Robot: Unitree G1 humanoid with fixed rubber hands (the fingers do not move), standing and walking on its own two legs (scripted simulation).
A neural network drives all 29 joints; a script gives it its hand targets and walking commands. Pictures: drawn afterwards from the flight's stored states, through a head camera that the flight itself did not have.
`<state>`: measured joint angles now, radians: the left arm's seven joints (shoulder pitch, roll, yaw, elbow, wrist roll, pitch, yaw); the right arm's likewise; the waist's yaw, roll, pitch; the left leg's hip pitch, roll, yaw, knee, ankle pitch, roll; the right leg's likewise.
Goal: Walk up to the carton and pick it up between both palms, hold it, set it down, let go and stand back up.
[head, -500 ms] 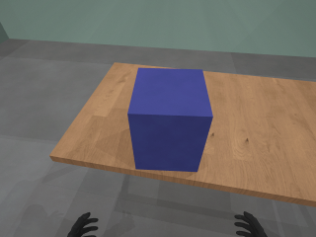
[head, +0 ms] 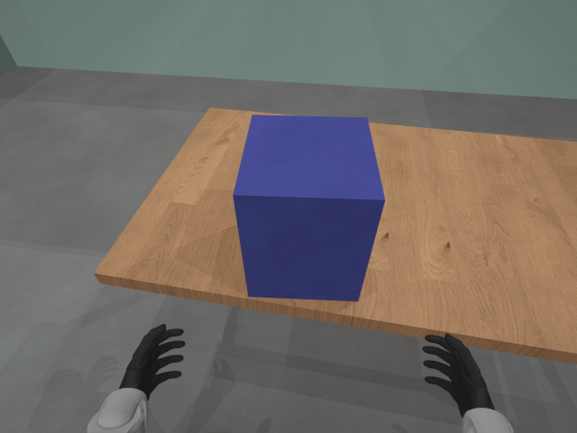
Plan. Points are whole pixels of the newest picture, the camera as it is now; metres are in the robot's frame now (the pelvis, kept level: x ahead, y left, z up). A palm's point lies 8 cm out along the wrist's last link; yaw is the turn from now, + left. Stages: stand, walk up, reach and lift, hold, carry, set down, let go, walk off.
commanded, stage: reach and lift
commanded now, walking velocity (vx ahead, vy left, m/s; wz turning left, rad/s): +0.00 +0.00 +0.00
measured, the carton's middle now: (306, 209) +0.49 -0.02 +0.04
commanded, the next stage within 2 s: none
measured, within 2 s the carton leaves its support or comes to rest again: neither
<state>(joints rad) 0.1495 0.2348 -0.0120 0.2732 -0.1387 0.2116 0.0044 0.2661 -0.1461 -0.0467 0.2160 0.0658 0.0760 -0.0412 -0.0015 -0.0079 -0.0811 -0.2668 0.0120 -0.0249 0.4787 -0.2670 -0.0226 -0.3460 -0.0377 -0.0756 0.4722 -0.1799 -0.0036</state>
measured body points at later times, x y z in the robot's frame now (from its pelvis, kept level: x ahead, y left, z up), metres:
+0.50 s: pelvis +0.01 +0.00 +0.00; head +0.01 +0.00 +0.45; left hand +0.29 +0.21 +0.02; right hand +0.27 -0.21 +0.02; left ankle -0.01 +0.13 -0.74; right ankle +0.04 -0.12 -0.74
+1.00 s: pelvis +0.02 +0.01 +0.01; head +0.02 +0.02 +0.46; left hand +0.37 +0.20 +0.09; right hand +0.34 -0.21 +0.08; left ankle -0.01 +0.13 -0.74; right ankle +0.04 -0.12 -0.74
